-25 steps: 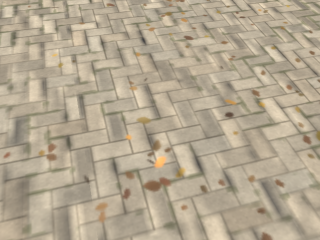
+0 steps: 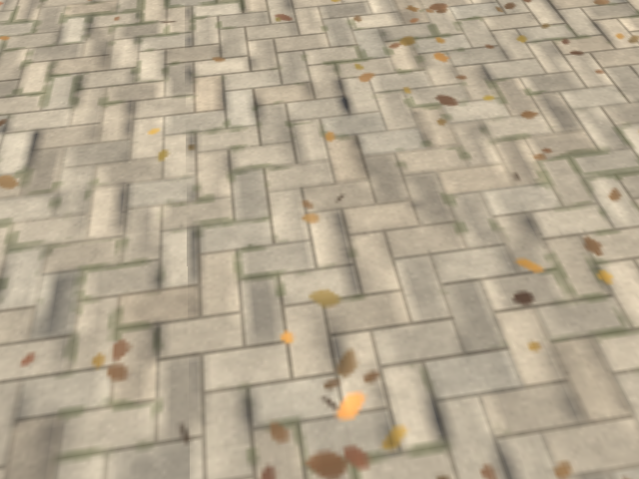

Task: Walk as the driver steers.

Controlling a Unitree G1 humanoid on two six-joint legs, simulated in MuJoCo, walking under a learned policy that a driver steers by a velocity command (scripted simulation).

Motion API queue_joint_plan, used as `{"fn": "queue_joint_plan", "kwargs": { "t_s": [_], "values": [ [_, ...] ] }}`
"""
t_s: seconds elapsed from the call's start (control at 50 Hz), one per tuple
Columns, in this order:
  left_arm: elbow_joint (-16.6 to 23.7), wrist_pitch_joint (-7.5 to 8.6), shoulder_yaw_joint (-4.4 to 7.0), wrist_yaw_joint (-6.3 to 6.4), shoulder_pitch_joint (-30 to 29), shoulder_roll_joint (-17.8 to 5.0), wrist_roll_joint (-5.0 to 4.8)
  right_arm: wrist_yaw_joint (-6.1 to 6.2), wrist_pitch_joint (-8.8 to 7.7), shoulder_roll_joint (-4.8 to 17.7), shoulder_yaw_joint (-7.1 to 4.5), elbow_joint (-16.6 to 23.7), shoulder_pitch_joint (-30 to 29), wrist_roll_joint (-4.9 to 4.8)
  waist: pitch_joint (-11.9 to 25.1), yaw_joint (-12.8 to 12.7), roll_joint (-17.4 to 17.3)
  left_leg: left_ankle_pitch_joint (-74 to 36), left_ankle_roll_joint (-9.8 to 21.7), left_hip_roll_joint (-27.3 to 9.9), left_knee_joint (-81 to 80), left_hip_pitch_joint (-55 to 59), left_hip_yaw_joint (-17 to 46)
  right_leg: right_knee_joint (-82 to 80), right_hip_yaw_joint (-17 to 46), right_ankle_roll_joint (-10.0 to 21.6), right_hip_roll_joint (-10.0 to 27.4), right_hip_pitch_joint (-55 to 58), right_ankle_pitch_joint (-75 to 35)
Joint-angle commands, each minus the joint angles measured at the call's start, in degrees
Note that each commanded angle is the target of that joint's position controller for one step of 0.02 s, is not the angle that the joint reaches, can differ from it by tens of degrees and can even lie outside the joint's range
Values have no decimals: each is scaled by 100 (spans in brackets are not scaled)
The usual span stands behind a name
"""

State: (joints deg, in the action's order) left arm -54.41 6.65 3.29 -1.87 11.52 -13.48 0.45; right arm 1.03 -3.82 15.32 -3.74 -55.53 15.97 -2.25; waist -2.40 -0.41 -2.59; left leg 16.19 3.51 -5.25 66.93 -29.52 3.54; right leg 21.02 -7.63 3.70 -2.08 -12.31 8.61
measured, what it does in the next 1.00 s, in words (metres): walks ahead, turning left: left foot, then right foot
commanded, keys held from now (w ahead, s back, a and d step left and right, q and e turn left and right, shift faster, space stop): w+q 0.72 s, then w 0.18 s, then e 0.10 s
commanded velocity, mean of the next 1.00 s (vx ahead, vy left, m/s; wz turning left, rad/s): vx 0.49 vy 0.00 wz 0.46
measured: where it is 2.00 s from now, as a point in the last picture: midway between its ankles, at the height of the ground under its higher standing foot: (267, 390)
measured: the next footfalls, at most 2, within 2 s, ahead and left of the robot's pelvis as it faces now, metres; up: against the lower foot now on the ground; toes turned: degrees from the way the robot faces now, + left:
left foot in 0.38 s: +0.36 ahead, +0.16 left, +0.00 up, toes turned +15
right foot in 0.86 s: +0.70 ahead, +0.07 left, +0.00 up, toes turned +29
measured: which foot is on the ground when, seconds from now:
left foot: up 0.00-0.36, down 0.38-0.88, up 0.90-1.00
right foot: down 0.00-0.38, up 0.40-0.84, down 0.86-1.00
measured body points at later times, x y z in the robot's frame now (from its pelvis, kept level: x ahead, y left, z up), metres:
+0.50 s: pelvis +0.28 +0.08 -0.01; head +0.32 +0.09 +0.43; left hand +0.30 +0.37 -0.14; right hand +0.48 -0.15 -0.12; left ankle +0.32 +0.15 -0.74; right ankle +0.19 -0.10 -0.63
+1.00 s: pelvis +0.57 +0.11 -0.01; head +0.60 +0.12 +0.44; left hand +0.57 +0.41 -0.11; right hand +0.77 -0.09 -0.13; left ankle +0.42 +0.18 -0.65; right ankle +0.67 +0.05 -0.74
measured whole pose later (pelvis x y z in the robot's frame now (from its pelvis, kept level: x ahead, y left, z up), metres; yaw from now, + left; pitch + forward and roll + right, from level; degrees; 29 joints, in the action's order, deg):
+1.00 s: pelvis +0.57 +0.11 -0.01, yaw +28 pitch +2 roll -1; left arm -46.0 6.6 3.2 -2.0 9.9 -15.3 0.3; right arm 1.0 -3.0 15.7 -3.4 -44.0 17.3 -0.1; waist -1.3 0.0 -1.5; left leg 25.5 1.0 2.3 67.5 -22.7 5.1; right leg 27.2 -0.2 2.5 -3.0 -20.4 8.8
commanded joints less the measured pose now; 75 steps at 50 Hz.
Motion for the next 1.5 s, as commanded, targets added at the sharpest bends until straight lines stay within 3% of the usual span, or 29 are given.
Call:
{"fn": "queue_joint_plan", "kwargs": {
  "t_s": [0.02,0.16,0.26,0.32,0.36,0.38,0.4,0.42,0.44,0.46,0.5,0.56,0.68,0.78,0.84,0.86,0.88,0.9,0.92,0.96,1.02,1.08,1.12,1.28,1.3,1.34,1.36,1.4,1.5],
  "values": [
    [189,141,106,65,-200,-567,40,29,154,172,-109,230,403,18,10,220,666,-556,-22,-394,-99,-506,348,-1544,1064,678,1620,-10,-316],
    [103,38,152,305,251,-869,37,-189,60,125,-76,765,-857,113,-274,-105,367,-2155,-160,-235,-2083,-1112,-45,-1636,52,541,1560,640,-1033],
    [-36,-181,207,332,852,-1017,-60,-398,48,15,26,1319,-1731,100,-462,-408,312,-1631,6,-94,-2864,-1536,-534,-1111,-309,504,1855,1826,-1931],
    [91,-306,272,366,654,-1243,-105,-495,75,250,-74,1517,-1527,72,-70,-83,652,-818,277,380,-2988,-651,-1029,-180,-573,339,1907,2070,-4452],
    [193,-389,301,400,454,-1378,-133,-472,98,709,-318,1339,-351,32,635,629,812,-641,603,842,-3211,1029,-1180,1544,-690,156,1775,1729,-5477],
    [281,-366,272,404,383,-1341,-127,-362,130,1125,-535,1106,619,35,1126,1112,524,-885,870,750,-3620,2717,-646,3072,-713,-96,1537,661,-4319],
    [555,-227,40,313,792,-496,71,-251,159,1754,-665,1028,830,38,1536,598,-970,-493,1712,-740,-3796,4690,2171,5209,-526,-451,549,-1891,802],
    [754,72,-14,217,579,-580,-109,-272,72,1601,-559,1230,891,137,2429,609,-767,20,2387,-1518,-4832,5460,4625,6266,962,-442,-109,-2949,2599],
    [948,242,84,150,-139,-912,-320,-286,11,1176,-440,1192,808,200,1831,816,-330,-298,1981,-1316,-5041,5204,3850,6231,1356,-268,248,-3539,2114],
    [997,314,61,148,-265,-882,-326,-283,-44,929,-377,1230,454,154,1216,590,-12,-767,1736,-1062,-5006,4369,2944,5719,1320,-160,521,-3501,1588],
    [874,231,157,216,-109,-969,-111,-273,-80,572,-258,1438,-293,163,689,82,322,-1768,1435,-613,-5163,2851,1921,4804,1297,-244,883,-2670,1097],
    [968,6,164,217,-51,-814,11,-188,-96,720,-273,1501,-294,142,511,-120,245,-2387,1445,-421,-5419,1999,1497,4055,1166,-527,919,-2247,800],
    [1407,-8,33,194,-1326,-534,-10,-19,-8,935,-334,1460,202,104,230,331,-178,-1640,963,106,-5355,1440,954,1448,964,-722,415,-1857,-1251],
    [1572,103,88,60,-1579,-802,-79,8,35,803,-292,1320,558,93,266,444,-374,-1149,813,-300,-4835,2186,1532,725,1131,-508,340,-1666,-1264],
    [1426,193,181,33,-958,-976,-44,28,83,774,-271,1318,480,143,387,75,-556,-2111,653,-336,-4179,2525,1661,435,914,-165,237,-954,-672],
    [1284,221,266,57,-339,-1165,22,5,79,602,-200,1375,432,172,858,-214,-438,-2528,496,-24,-3334,2356,1436,483,1045,66,430,33,-738],
    [1197,218,342,78,542,-1492,79,0,66,376,-93,1476,615,271,1702,-467,277,-1428,266,405,-1700,1452,1015,708,2114,492,1376,1622,-767],
    [864,132,463,14,1122,-1819,47,-16,-3,83,-12,1464,1498,50,2194,-157,2307,1515,-131,1159,84,-596,513,-87,4831,1394,2419,3199,773],
    [925,119,319,-24,1020,-1280,-117,5,-28,627,-82,1367,1235,4,1655,-326,1599,1701,-164,913,738,-1304,865,-433,5290,1312,2405,2972,1503],
    [1126,35,159,-18,174,-916,-40,27,-33,854,-136,1584,125,187,597,-232,497,913,-260,481,730,-1170,395,-329,3579,1041,1957,1457,-923],
    [1052,-6,32,-9,-41,-648,4,25,-42,532,-117,1723,16,330,616,116,656,703,-433,195,-373,-350,177,-249,2417,983,1386,551,-3842],
    [942,-97,180,100,59,-1133,-38,74,17,264,-21,1813,-136,279,859,150,855,419,-620,382,-1598,55,-64,-215,2057,1061,1277,393,-4624],
    [955,-234,278,175,88,-1379,-113,107,87,332,-24,1834,-323,246,994,104,854,-144,-666,530,-2105,368,-93,-232,2016,991,1231,229,-4203],
    [1081,-592,294,349,-25,-1212,-246,55,97,547,-130,1982,-813,192,684,177,1023,-997,-521,744,-4221,1225,101,311,2813,519,926,25,-1440],
    [1151,-608,254,368,-33,-1062,-228,61,47,675,-175,1945,-647,236,750,231,918,-1632,-366,456,-4681,1784,185,631,2785,293,697,-205,-991],
    [1280,-563,87,349,756,-466,-66,147,145,1253,-287,2057,-456,459,1294,-164,-1135,-4473,987,-1842,-4409,3357,2210,2818,1565,-321,-446,-2008,3106],
    [1276,-553,178,327,853,-945,-82,116,186,1050,-270,1997,-298,420,1455,-40,-1217,-4163,1484,-2207,-4583,3178,2744,3996,1387,-545,-120,-2329,3259],
    [1158,-723,348,363,623,-1309,-165,92,193,610,-141,2074,-788,345,968,-90,-406,-3163,1050,-1383,-4607,2661,1531,4732,1380,-772,181,-2478,2424],
    [1512,-944,249,346,219,-841,-171,132,271,754,-179,1974,-986,369,637,-43,-626,-2688,982,-936,-4960,1961,340,4165,971,-997,319,-2123,1438]
  ]
}}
